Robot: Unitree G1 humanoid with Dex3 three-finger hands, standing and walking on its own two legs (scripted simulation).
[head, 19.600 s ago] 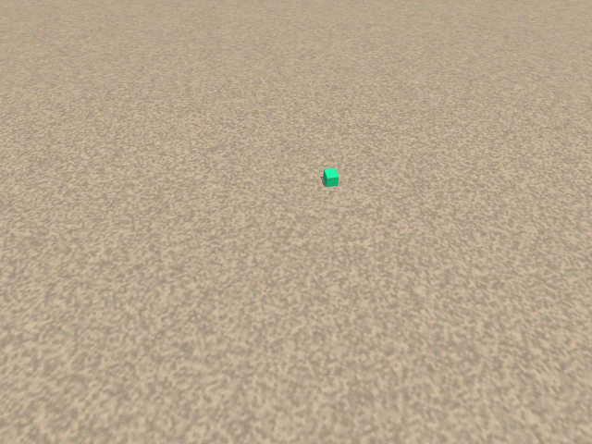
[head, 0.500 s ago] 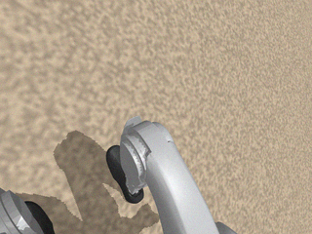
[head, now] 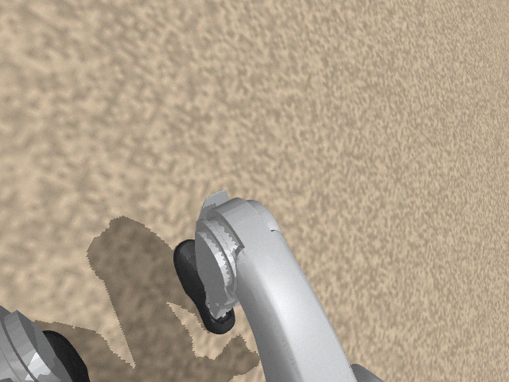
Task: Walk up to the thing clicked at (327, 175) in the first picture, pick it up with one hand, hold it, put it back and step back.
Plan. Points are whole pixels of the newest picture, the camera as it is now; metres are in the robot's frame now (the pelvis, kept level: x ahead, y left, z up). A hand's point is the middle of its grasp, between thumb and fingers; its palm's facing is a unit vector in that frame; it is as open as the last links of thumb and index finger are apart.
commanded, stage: close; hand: left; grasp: from above
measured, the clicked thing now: out of the picture +0.48 +0.35 -0.29
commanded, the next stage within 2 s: settle in 0.02 s
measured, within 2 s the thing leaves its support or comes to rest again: leaves its support in 0.44 s
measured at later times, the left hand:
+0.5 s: hand out of the picture +0.48 +0.34 -0.25, palm faces -0.28 -0.33 -0.90, open 10.2 cm
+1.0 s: hand out of the picture +0.47 +0.35 -0.16, palm faces -0.31 -0.31 -0.90, open 10.1 cm
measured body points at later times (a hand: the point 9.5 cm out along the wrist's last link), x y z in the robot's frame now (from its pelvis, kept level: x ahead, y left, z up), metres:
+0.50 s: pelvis +0.00 +0.00 +0.00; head +0.31 +0.12 +0.31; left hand +0.49 +0.36 -0.20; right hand +0.00 -0.24 -0.04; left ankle +0.06 +0.12 -0.29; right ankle +0.13 -0.13 -0.29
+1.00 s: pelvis +0.01 -0.01 +0.01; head +0.26 +0.09 +0.37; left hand +0.48 +0.36 -0.11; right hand +0.05 -0.27 -0.08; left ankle +0.06 +0.12 -0.29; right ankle +0.13 -0.13 -0.29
